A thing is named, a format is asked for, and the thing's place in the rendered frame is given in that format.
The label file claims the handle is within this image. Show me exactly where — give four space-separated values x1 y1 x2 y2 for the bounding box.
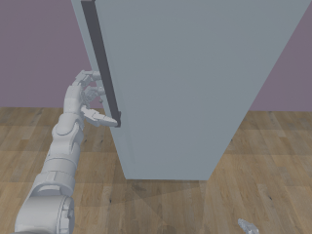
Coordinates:
81 0 121 128

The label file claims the fridge door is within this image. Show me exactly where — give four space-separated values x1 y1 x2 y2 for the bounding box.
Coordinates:
72 0 312 180

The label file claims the robot left upper arm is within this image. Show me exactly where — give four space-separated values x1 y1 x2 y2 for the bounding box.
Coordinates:
10 195 75 234

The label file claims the left robot forearm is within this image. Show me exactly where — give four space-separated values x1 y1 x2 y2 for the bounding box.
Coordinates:
15 112 85 232

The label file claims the robot right hand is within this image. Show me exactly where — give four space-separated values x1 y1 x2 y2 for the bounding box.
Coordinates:
238 218 259 234

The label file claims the robot left hand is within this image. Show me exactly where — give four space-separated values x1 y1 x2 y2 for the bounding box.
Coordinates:
63 69 118 127

